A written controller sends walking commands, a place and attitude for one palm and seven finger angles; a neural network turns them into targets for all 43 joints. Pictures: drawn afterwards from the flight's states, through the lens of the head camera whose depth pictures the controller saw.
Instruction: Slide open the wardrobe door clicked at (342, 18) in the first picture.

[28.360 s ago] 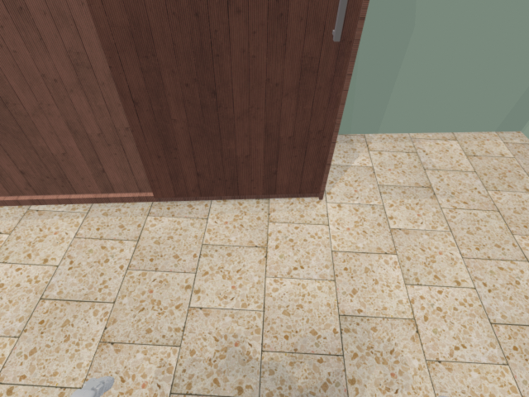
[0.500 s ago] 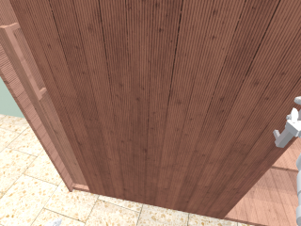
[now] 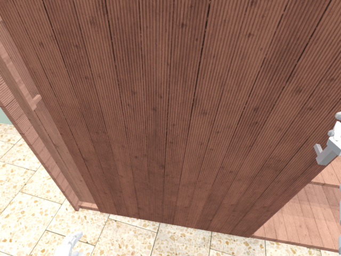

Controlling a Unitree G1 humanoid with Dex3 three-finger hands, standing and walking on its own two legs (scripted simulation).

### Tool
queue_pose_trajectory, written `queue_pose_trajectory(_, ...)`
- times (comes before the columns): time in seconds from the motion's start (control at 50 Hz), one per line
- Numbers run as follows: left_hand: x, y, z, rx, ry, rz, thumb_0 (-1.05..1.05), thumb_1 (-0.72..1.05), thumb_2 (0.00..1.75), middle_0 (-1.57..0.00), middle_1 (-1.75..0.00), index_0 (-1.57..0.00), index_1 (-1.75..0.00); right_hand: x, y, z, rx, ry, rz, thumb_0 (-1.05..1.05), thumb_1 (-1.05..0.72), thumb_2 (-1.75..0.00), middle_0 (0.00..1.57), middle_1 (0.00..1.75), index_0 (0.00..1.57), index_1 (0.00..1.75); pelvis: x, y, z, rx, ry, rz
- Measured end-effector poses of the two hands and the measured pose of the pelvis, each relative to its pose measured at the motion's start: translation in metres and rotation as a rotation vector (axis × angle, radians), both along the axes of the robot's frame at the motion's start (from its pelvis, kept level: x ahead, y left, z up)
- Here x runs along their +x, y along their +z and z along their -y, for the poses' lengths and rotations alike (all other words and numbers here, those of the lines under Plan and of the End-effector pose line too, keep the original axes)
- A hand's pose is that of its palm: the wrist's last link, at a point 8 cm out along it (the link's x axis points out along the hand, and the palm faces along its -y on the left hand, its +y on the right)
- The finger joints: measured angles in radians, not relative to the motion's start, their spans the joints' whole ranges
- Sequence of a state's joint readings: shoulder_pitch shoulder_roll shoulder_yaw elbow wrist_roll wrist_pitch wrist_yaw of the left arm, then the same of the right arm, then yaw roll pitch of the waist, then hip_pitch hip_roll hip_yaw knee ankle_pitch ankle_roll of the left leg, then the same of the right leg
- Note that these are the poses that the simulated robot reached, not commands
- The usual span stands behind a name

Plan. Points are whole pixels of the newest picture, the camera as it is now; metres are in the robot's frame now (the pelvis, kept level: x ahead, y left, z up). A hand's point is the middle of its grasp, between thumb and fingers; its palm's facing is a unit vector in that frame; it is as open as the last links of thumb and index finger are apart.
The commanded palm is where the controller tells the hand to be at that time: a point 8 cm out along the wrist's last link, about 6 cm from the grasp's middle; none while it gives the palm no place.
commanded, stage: stop walking and hold the door there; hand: right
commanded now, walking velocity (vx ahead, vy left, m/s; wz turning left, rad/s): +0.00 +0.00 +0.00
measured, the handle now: out of the picture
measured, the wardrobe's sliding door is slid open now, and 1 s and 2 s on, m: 0.67 0.66 0.66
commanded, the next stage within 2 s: loosen the grip on the handle in 1.66 s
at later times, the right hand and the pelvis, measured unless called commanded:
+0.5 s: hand (336, 141) +0.34 -0.35 +0.14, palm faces +0.46 +0.84 -0.29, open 5.2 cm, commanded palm +0.30 -0.39 +0.11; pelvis +0.00 -0.03 +0.00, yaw -2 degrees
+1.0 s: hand (338, 148) +0.33 -0.35 +0.14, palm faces +0.30 +0.94 -0.15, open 5.4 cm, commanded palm +0.30 -0.38 +0.11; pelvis -0.07 -0.11 +0.00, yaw -4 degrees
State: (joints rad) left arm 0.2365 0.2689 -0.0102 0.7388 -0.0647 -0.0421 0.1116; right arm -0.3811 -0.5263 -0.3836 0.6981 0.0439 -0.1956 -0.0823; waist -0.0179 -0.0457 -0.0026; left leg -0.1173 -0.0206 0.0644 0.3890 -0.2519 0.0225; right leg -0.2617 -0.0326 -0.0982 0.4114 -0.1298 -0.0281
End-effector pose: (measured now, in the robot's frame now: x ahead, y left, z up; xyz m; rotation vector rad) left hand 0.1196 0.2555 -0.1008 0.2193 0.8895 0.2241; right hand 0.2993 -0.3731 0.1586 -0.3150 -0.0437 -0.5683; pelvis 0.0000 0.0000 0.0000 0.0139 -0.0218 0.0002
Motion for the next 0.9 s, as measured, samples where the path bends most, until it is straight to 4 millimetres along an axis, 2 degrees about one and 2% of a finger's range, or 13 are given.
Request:
queue_pose_trajectory(0.14,0.007,0.005,-0.006,0.015,0.001,0.022,0.01,0.9,0.9,-0.21,-0.3,-0.2,-0.3,0.0,0.0,0.001,-0.008,0.009,-0.002,-0.19,-0.69,-0.83,0.46,1.4,0.41,1.42,0.0,0.0,-0.001,0.004,-0.001,0.003)
queue_pose_trajectory(0.3,-0.003,0.005,-0.012,0.027,0.017,0.01,0.01,0.9,0.9,-0.2,-0.3,-0.2,-0.3,0.0,0.0,0.001,-0.009,0.017,0.0,-0.2,-0.69,-0.83,0.46,1.4,0.42,1.42,-0.003,-0.001,0.001,0.009,-0.007,0.006)
queue_pose_trajectory(0.4,-0.014,-0.001,-0.011,0.033,0.028,-0.044,0.01,0.9,0.9,-0.2,-0.3,-0.2,-0.3,0.0,-0.001,0.004,-0.013,0.044,0.001,-0.2,-0.69,-0.81,0.46,1.4,0.42,1.41,-0.002,0.0,0.011,0.002,-0.006,0.01)
queue_pose_trajectory(0.5,-0.021,-0.001,0.002,0.044,0.01,-0.086,0.01,0.91,0.9,-0.2,-0.3,-0.2,-0.3,0.001,-0.002,0.01,-0.02,0.093,0.008,-0.21,-0.69,-0.79,0.46,1.4,0.43,1.4,-0.005,0.003,0.029,-0.03,-0.033,0.011)
queue_pose_trajectory(0.62,-0.016,-0.004,0.038,0.055,-0.019,-0.073,0.01,0.91,0.9,-0.2,-0.3,-0.2,-0.3,0.003,-0.004,0.022,-0.037,0.164,0.032,-0.24,-0.64,-0.79,0.49,1.45,0.45,1.41,-0.02,-0.003,0.065,-0.043,-0.069,0.015)
queue_pose_trajectory(0.72,-0.008,-0.006,0.092,0.005,-0.035,-0.019,0.01,0.91,0.9,-0.2,-0.29,-0.2,-0.3,-0.001,-0.009,0.026,-0.011,0.209,0.074,-0.23,-0.66,-0.76,0.45,1.44,0.45,1.4,-0.043,-0.008,0.097,-0.061,-0.046,0.035)
queue_pose_trajectory(0.82,-0.014,0.002,0.153,-0.074,-0.097,0.009,0.01,0.91,0.9,-0.2,-0.3,-0.2,-0.3,-0.005,-0.015,0.021,0.071,0.24,0.065,-0.16,-0.73,-0.78,0.43,1.42,0.38,1.4,-0.059,-0.001,0.106,-0.008,-0.076,0.017)
queue_pose_trajectory(0.9,-0.027,0.005,0.181,-0.092,-0.167,-0.026,0.01,0.9,0.9,-0.21,-0.3,-0.2,-0.3,-0.005,-0.017,0.02,0.115,0.264,0.082,-0.12,-0.76,-0.79,0.44,1.41,0.33,1.4,-0.066,0.002,0.107,0.01,-0.079,-0.007)
